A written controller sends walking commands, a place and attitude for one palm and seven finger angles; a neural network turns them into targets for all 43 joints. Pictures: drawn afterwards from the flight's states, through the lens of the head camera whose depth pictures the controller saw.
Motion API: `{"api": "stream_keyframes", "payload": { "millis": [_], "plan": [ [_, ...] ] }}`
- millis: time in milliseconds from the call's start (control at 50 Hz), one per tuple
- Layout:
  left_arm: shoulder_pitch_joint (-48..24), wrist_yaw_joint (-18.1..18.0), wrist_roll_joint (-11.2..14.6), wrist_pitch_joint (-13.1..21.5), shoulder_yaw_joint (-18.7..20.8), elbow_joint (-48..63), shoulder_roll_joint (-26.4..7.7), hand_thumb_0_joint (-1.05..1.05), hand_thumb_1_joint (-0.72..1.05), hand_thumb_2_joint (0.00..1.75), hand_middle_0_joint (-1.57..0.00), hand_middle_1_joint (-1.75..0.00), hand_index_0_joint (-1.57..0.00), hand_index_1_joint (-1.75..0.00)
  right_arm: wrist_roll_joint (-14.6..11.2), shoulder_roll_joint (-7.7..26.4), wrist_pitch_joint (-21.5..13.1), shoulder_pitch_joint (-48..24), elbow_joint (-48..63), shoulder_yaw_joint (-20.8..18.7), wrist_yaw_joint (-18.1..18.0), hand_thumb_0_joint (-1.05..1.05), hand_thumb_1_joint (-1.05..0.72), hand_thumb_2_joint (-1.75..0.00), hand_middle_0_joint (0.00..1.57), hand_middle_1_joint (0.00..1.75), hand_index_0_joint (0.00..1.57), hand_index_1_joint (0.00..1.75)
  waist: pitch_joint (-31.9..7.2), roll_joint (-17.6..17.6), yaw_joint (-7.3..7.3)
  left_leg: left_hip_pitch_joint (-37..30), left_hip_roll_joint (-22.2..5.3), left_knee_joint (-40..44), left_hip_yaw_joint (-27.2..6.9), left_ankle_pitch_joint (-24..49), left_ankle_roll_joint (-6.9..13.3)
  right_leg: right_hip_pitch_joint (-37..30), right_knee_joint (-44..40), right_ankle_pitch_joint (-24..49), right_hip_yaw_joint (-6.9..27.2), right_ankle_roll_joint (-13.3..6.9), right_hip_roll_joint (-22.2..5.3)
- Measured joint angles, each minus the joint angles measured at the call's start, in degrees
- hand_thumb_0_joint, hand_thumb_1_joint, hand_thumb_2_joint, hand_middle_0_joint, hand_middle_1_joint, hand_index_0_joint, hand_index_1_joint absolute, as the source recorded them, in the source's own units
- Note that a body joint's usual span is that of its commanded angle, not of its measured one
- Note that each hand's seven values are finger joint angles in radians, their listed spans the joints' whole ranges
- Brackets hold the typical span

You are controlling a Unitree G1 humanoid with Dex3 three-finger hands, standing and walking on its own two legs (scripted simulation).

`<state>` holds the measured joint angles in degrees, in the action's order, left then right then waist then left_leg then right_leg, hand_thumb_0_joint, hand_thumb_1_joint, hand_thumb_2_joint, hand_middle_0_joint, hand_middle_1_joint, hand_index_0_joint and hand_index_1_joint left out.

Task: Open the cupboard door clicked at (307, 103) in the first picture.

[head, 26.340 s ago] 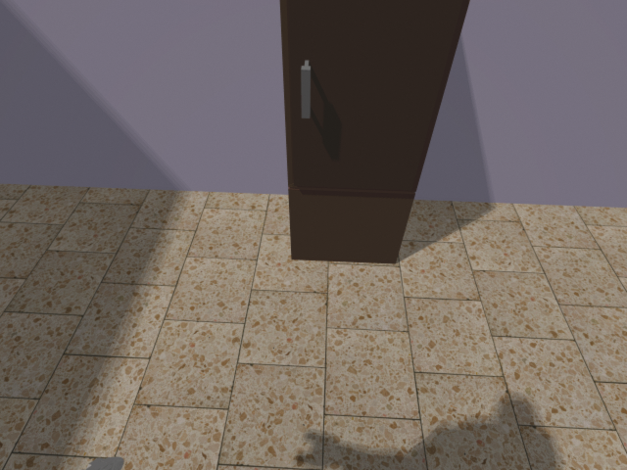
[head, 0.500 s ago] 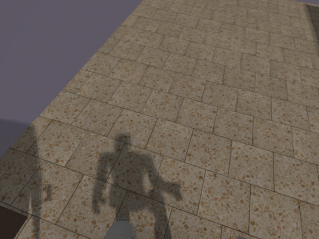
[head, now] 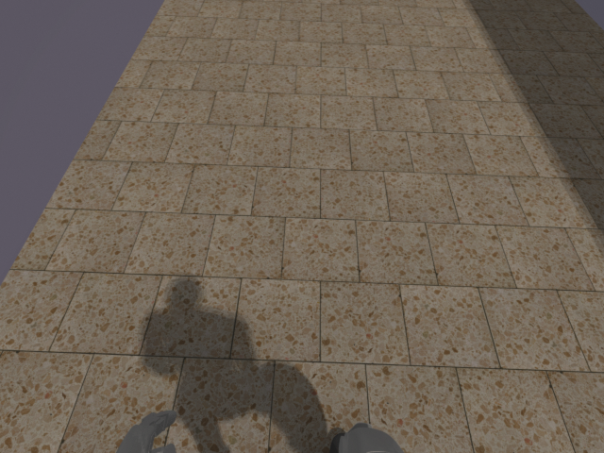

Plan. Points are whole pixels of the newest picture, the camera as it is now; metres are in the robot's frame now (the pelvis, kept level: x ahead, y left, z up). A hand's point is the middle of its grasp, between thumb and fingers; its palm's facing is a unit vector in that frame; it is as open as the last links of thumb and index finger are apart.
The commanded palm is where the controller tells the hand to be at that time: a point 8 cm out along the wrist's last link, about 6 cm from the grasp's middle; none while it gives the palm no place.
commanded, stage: walk to a spot facing it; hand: left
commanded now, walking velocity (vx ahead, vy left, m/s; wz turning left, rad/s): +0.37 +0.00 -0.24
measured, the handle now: out of the picture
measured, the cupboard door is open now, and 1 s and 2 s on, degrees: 44 44 44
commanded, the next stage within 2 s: turn to face it in 0.50 s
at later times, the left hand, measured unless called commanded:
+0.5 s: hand (190, 413) +0.21 +0.18 -0.20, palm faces -0.02 -0.99 -0.14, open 7.3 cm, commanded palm none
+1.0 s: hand (230, 251) +0.50 +0.15 -0.17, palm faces +0.01 -0.98 -0.19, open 7.3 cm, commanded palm none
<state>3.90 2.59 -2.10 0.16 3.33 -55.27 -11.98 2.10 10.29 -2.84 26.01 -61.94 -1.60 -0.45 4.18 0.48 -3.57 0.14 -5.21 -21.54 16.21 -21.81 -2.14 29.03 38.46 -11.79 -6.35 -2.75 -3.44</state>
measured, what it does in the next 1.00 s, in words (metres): walks ahead: right foot, then left foot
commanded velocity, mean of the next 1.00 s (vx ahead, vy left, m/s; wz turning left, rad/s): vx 0.18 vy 0.00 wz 0.11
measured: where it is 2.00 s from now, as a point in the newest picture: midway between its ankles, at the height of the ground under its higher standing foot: (326, 352)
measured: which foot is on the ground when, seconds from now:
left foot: down 0.00-0.04, up 0.06-0.44, down 0.46-0.80, up 0.82-1.00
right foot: up 0.00-0.02, down 0.04-0.46, up 0.48-0.78, down 0.80-1.00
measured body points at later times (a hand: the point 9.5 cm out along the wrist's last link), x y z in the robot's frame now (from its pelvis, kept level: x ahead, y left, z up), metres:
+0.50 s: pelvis +0.25 +0.01 -0.02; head +0.27 +0.03 +0.43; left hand +0.21 +0.24 -0.18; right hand +0.34 -0.25 -0.14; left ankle +0.34 +0.10 -0.74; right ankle +0.11 -0.10 -0.70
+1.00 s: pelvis +0.40 -0.03 +0.00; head +0.43 -0.02 +0.45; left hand +0.50 +0.20 -0.15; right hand +0.38 -0.26 -0.15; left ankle +0.40 +0.08 -0.71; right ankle +0.38 -0.15 -0.73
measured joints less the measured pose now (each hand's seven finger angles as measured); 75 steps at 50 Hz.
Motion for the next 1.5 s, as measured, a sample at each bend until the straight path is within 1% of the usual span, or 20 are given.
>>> {"api": "stream_keyframes", "payload": {
  "millis": [60, 120, 160, 300, 440, 500, 580, 640, 700, 800, 920, 980, 1040, 1100, 1160, 1260, 1340, 1400, 1460, 1500],
  "plan": [
    [-0.9, -0.4, 0.0, 2.5, -0.2, 0.8, -0.1, 0.0, 0.91, 0.9, -0.2, -0.3, -0.19, -0.3, -0.9, -0.6, 0.9, 2.6, -2.3, 0.4, 0.3, 0.01, -0.91, -0.9, 0.2, 0.3, 0.2, 0.29, 0.1, 0.0, 0.13, 3.3, -2.5, -14.9, -1.3, -5.3, -0.6, -5.1, -3.6, -1.5, -1.0, -2.2, 1.7],
    [0.4, -1.6, 1.0, 3.9, -0.3, 0.6, 0.8, 0.0, 0.91, 0.9, -0.2, -0.3, -0.19, -0.3, -1.4, -0.8, 2.3, -0.4, -3.6, 0.0, 0.4, 0.01, -0.91, -0.9, 0.2, 0.3, 0.2, 0.29, 1.4, -0.4, 0.5, 14.9, -1.8, -41.3, -9.3, -5.8, 0.2, -7.8, -1.8, -4.4, -0.9, -1.7, 3.0],
    [2.7, -2.3, 1.2, 3.9, -0.5, -0.5, 1.3, 0.0, 0.91, 0.9, -0.2, -0.3, -0.19, -0.3, -1.3, -1.1, 2.4, -3.2, -2.8, -0.3, 0.3, 0.01, -0.91, -0.9, 0.2, 0.3, 0.2, 0.29, 1.1, -0.2, 0.45, 21.2, -1.9, -46.4, -11.1, -2.7, 0.1, -11.4, -5.4, -3.9, -0.6, -1.0, 3.8],
    [10.5, -2.9, 1.0, 3.9, 0.3, -5.1, 0.5, -0.02, 0.95, 0.9, -0.2, -0.3, -0.2, -0.3, -0.6, -1.7, 1.7, -12.2, 2.5, -1.4, 0.7, 0.01, -0.93, -0.9, 0.2, 0.3, 0.2, 0.29, -1.7, 0.2, 1.85, 31.4, -3.2, -29.8, -11.7, 6.7, -0.6, -21.1, -15.7, -4.0, 0.6, -1.0, 5.6],
    [16.9, -2.4, 1.0, 3.4, -0.5, -8.7, 1.4, -0.01, 0.93, 0.9, -0.2, -0.3, -0.2, -0.3, -0.7, 0.7, -0.1, -18.2, 5.3, -1.3, 1.7, 0.01, -0.93, -0.9, 0.2, 0.3, 0.2, 0.29, -1.5, 0.8, 4.64, 25.5, -0.2, -11.8, -9.7, 11.0, 1.0, -27.6, -13.2, -11.6, 2.2, 1.6, 4.7],
    [17.7, -2.2, 1.2, 2.0, -0.6, -9.8, 1.6, 0.0, 0.92, 0.9, -0.2, -0.3, -0.19, -0.3, 0.0, 0.8, -1.6, -19.3, 6.6, -1.0, 1.0, 0.01, -0.92, -0.9, 0.2, 0.3, 0.2, 0.29, -1.0, 1.7, 4.81, 24.4, 0.2, -14.9, -8.0, 11.1, 4.2, -19.3, 9.9, -16.7, 4.4, 0.8, 3.7],
    [14.9, -1.7, 0.5, 0.7, 0.0, -8.8, 1.3, 0.0, 0.91, 0.9, -0.2, -0.3, -0.19, -0.3, 0.0, -0.6, -1.5, -17.1, 6.6, -0.3, 0.1, 0.0, -0.92, -0.9, 0.2, 0.3, 0.2, 0.29, -1.2, 2.6, 5.35, 19.7, 0.7, -11.7, -5.3, 8.7, 3.7, -5.8, 30.7, -10.5, 4.4, 1.0, 1.6],
    [12.3, -1.3, 0.3, 0.3, 0.3, -6.1, 1.6, 0.0, 0.91, 0.9, -0.2, -0.3, -0.19, -0.3, -0.3, -1.3, -1.2, -14.7, 5.0, -0.1, -0.4, 0.0, -0.92, -0.9, 0.2, 0.3, 0.2, 0.29, -1.3, 1.7, 5.53, 15.8, 0.5, -6.9, -3.9, 9.2, 3.6, -0.7, 26.2, -7.5, 3.1, 2.2, -0.5],
    [9.7, -1.8, 0.3, 0.8, 0.0, -4.4, 1.9, 0.0, 0.92, 0.9, -0.2, -0.3, -0.19, -0.3, -0.5, -0.6, -0.6, -12.3, 3.3, -0.5, -0.6, 0.0, -0.94, -0.9, 0.21, 0.3, 0.21, 0.3, -1.5, 0.3, 3.97, 13.1, 0.3, -4.3, -3.9, 8.9, 3.1, -1.2, 12.5, -5.2, 2.0, 2.9, -1.4],
    [6.2, -2.4, 0.3, 2.4, -0.7, -3.1, 0.3, 0.0, 0.92, 0.9, -0.2, -0.3, -0.19, -0.3, -1.1, -1.1, 1.4, -6.6, -0.3, -0.2, -0.1, 0.0, -0.93, -0.9, 0.21, 0.3, 0.21, 0.3, -2.5, 1.5, 1.85, 12.4, 1.6, -9.2, -5.8, 3.5, 1.1, -9.1, -6.4, 0.0, 1.4, 3.3, -2.1],
    [3.2, -3.6, 0.2, 2.6, -1.2, -2.3, 2.3, 0.0, 0.92, 0.9, -0.2, -0.3, -0.19, -0.3, -1.7, -1.3, 4.6, -6.5, -2.1, -0.5, 0.5, 0.01, -0.92, -0.9, 0.2, 0.3, 0.2, 0.29, -1.2, 0.3, 1.16, 20.2, 2.6, -30.1, -10.3, -9.8, 0.0, -12.9, -5.1, -5.4, -3.3, 2.8, -3.2],
    [3.5, -4.0, 0.3, 1.8, -0.8, -1.5, 2.2, 0.0, 0.91, 0.9, -0.2, -0.3, -0.2, -0.3, -1.7, -1.9, 4.9, -8.2, -0.4, -0.5, 0.9, 0.01, -0.91, -0.9, 0.2, 0.3, 0.2, 0.29, -0.8, 2.0, 1.28, 21.8, 2.6, -27.3, -9.4, -7.0, -0.4, -15.1, -5.9, -6.3, -5.3, 3.4, -4.4],
    [4.4, -3.9, 0.7, 0.6, -0.3, -0.8, 1.5, -0.01, 0.92, 0.9, -0.2, -0.3, -0.2, -0.3, -1.3, -1.2, 4.3, -9.7, 2.5, -0.6, 1.5, 0.01, -0.91, -0.9, 0.2, 0.3, 0.2, 0.29, -0.7, 2.3, 1.31, 20.0, 2.1, -15.5, -8.6, 4.4, 0.2, -15.0, -2.1, -9.5, -7.2, 4.6, -5.4],
    [5.1, -3.8, 1.0, -1.7, 0.1, -0.5, 0.2, -0.01, 0.92, 0.9, -0.2, -0.3, -0.2, -0.3, -0.5, -0.5, 3.6, -11.8, 4.7, -1.2, 1.1, 0.01, -0.91, -0.9, 0.2, 0.3, 0.2, 0.29, -1.2, 2.3, 0.84, 22.7, 2.4, -18.1, -10.3, 5.6, 3.3, -9.1, 12.0, -19.5, -2.2, 6.0, -3.9],
    [4.3, -3.8, 0.9, -2.7, 0.8, -0.9, -0.9, 0.0, 0.92, 0.9, -0.2, -0.3, -0.2, -0.3, -0.4, -0.2, 3.1, -13.0, 6.5, -1.2, 0.3, 0.0, -0.91, -0.9, 0.2, 0.3, 0.2, 0.29, -1.4, 2.3, 0.9, 22.6, 3.2, -16.6, -11.7, 4.2, 3.0, -3.7, 22.5, -18.4, 2.5, 6.5, -1.5],
    [3.2, -3.4, 1.2, -2.4, 0.6, 1.2, -0.9, 0.0, 0.91, 0.9, -0.2, -0.3, -0.19, -0.3, -0.4, 1.9, 3.6, -14.5, 8.0, -1.4, 0.2, 0.0, -0.91, -0.9, 0.21, 0.3, 0.2, 0.29, -0.7, 0.0, 1.86, 20.5, 3.8, -11.1, -15.0, 7.4, 1.8, -3.5, 15.1, -15.6, 4.5, 6.8, 0.6],
    [4.2, -3.3, 1.1, -0.9, 0.2, 3.7, -0.9, 0.0, 0.91, 0.9, -0.2, -0.3, -0.19, -0.3, -0.8, 3.8, 5.0, -15.3, 8.9, -2.3, 0.6, 0.0, -0.9, -0.9, 0.21, 0.3, 0.21, 0.3, -1.0, -1.6, 2.33, 21.4, 4.4, -12.7, -18.3, 6.7, 0.2, -9.6, -2.5, -7.6, 3.6, 4.9, 1.7],
    [5.2, -3.7, 0.5, 0.0, -0.5, 4.3, -0.1, 0.0, 0.91, 0.9, -0.2, -0.3, -0.19, -0.3, -1.1, 5.3, 6.4, -17.0, 8.6, -3.4, 0.9, 0.01, -0.91, -0.9, 0.21, 0.3, 0.2, 0.29, -0.3, -2.2, 2.85, 26.2, 5.8, -28.7, -18.4, -5.1, -0.1, -10.8, -2.0, -7.9, 1.3, 0.9, 0.7],
    [7.0, -4.0, 0.5, 0.1, -1.0, 4.1, 0.5, 0.0, 0.91, 0.9, -0.2, -0.3, -0.2, -0.3, -1.1, 6.1, 7.2, -18.9, 8.7, -3.7, 1.5, 0.01, -0.91, -0.9, 0.2, 0.3, 0.2, 0.29, 0.3, -1.9, 2.99, 29.9, 5.6, -42.7, -16.3, -4.3, -1.0, -13.5, -5.2, -7.4, -0.7, 0.4, -0.6],
    [8.0, -4.1, 0.4, 0.1, -1.1, 3.7, 0.7, 0.0, 0.91, 0.9, -0.2, -0.3, -0.2, -0.3, -1.2, 6.0, 7.2, -20.0, 9.1, -3.6, 1.8, 0.01, -0.91, -0.9, 0.2, 0.3, 0.2, 0.29, 0.7, -1.2, 2.91, 30.0, 4.9, -43.6, -15.1, -3.2, -1.6, -15.1, -7.4, -6.6, -2.2, 0.4, -1.3]
  ]
}}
